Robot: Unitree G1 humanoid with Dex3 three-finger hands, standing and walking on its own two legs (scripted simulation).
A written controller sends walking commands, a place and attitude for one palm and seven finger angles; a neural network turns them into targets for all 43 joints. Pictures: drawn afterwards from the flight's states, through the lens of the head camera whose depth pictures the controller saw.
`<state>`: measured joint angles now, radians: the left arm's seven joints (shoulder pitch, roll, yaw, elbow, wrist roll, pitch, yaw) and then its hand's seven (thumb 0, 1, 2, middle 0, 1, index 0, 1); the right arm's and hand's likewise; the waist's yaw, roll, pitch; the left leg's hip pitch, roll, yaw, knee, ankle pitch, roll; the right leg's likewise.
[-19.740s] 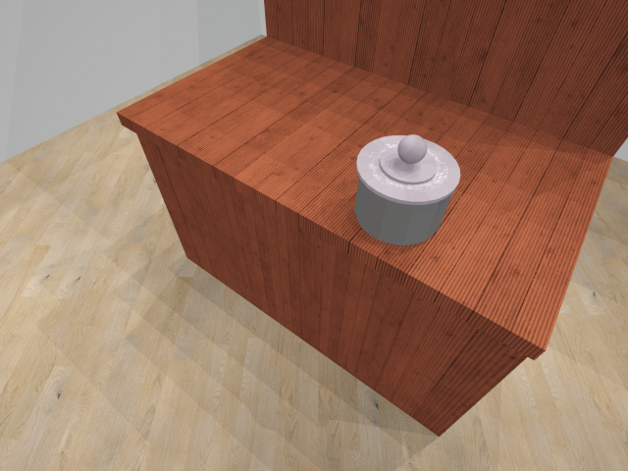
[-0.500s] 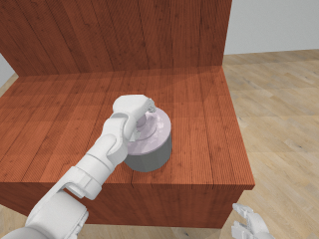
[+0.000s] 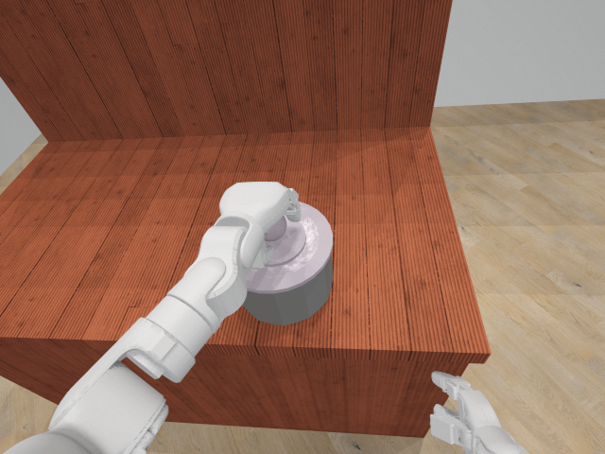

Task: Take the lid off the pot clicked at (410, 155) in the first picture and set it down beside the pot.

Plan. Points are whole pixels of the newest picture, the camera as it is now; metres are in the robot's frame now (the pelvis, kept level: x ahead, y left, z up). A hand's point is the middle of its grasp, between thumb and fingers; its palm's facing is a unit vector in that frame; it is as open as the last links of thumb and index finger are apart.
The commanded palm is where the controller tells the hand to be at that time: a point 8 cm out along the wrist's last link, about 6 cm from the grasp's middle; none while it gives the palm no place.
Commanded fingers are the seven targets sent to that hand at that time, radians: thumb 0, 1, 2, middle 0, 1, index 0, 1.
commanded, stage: close the fingers and squeeze the knob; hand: left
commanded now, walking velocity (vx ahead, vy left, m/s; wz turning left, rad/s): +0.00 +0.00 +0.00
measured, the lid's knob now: (270, 225) +0.43 +0.07 +0.07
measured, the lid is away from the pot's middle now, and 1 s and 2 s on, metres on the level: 0.00 0.00 0.01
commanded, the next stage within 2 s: lift the lid straight up in 1.02 s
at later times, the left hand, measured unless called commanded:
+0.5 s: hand (266, 233) +0.39 +0.07 +0.09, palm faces -0.24 -0.04 -0.97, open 7.6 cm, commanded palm +0.37 +0.08 +0.15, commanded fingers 0.00 0.31 1.01 -0.78 -0.86 -0.81 -0.87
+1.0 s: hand (266, 231) +0.40 +0.08 +0.09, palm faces -0.24 -0.05 -0.97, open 7.5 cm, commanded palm +0.37 +0.08 +0.15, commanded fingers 0.00 0.51 1.12 -0.89 -0.92 -0.93 -0.94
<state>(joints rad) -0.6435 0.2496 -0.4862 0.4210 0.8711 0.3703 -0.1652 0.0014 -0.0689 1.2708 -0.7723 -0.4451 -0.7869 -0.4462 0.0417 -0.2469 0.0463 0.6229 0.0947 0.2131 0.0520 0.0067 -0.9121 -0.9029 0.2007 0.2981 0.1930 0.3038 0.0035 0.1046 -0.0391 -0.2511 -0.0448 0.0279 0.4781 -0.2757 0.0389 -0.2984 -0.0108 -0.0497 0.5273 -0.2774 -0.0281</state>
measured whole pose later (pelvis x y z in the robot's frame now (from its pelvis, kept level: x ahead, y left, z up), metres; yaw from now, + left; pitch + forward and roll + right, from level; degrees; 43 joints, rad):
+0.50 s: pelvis +0.00 +0.00 +0.00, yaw +0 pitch +3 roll +1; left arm -0.66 0.25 -0.48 0.45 0.87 0.37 -0.17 0.00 0.14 0.96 -0.70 -0.82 -0.74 -0.84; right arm 0.07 -0.26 0.04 0.63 0.09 0.21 0.04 0.01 -0.91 -0.90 0.20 0.30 0.19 0.30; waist -0.01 0.10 -0.04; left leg -0.25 -0.04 0.03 0.47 -0.27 0.04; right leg -0.30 -0.01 -0.05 0.52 -0.28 -0.03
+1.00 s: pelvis +0.00 +0.00 +0.00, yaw +0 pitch +3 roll +1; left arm -0.65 0.26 -0.46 0.45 0.87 0.36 -0.17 0.01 0.13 0.97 -0.70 -0.84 -0.75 -0.85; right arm 0.07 -0.26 0.04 0.63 0.09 0.21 0.04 0.01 -0.91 -0.90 0.20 0.30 0.19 0.30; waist -0.01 0.10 -0.03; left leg -0.25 -0.04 0.03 0.47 -0.28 0.04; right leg -0.29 0.00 -0.05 0.51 -0.27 -0.03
